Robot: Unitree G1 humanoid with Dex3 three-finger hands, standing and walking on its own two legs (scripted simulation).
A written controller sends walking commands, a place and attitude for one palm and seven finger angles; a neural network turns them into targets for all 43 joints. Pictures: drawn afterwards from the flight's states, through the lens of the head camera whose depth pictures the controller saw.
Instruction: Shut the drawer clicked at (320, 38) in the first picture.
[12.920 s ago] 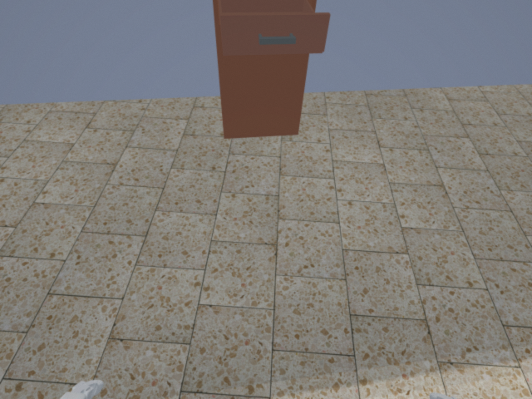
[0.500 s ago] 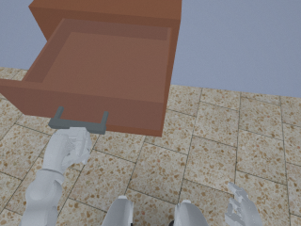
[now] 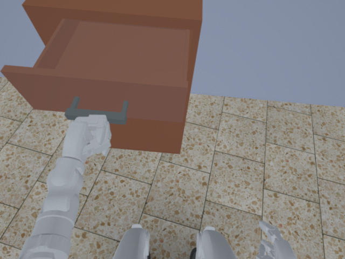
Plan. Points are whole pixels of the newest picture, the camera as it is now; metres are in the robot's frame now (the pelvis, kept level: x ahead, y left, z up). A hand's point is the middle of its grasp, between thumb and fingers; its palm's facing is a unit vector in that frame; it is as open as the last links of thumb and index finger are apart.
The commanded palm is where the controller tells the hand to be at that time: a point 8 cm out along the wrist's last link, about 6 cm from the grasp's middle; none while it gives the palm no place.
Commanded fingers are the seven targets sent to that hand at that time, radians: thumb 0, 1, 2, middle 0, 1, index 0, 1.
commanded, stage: push the drawer shut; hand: left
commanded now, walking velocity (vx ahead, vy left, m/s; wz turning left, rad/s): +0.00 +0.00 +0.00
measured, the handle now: (98, 109) +0.44 +0.19 +0.05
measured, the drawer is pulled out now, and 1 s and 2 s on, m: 0.20 0.08 0.00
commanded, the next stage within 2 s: none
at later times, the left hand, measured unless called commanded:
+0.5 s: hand (113, 118) +0.43 +0.15 +0.04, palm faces -0.08 -0.99 -0.06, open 3.1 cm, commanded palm +0.42 +0.21 +0.05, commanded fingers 0.00 0.90 0.90 -1.40 -1.60 -1.40 -1.60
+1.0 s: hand (117, 98) +0.48 +0.15 +0.04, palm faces -0.08 -0.99 -0.06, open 3.1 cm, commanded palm +0.48 +0.20 +0.05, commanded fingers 0.00 0.90 0.90 -1.40 -1.60 -1.40 -1.60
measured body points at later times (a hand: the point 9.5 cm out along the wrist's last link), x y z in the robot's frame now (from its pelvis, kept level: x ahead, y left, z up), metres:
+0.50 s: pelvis +0.01 +0.00 +0.00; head +0.13 +0.00 +0.44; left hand +0.42 +0.21 +0.04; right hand +0.11 -0.26 -0.11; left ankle +0.04 +0.12 -0.64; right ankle +0.03 -0.13 -0.64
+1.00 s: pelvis -0.01 -0.01 -0.01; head +0.13 +0.01 +0.42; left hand +0.48 +0.21 +0.04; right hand +0.05 -0.27 -0.13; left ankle +0.03 +0.12 -0.64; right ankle +0.03 -0.13 -0.64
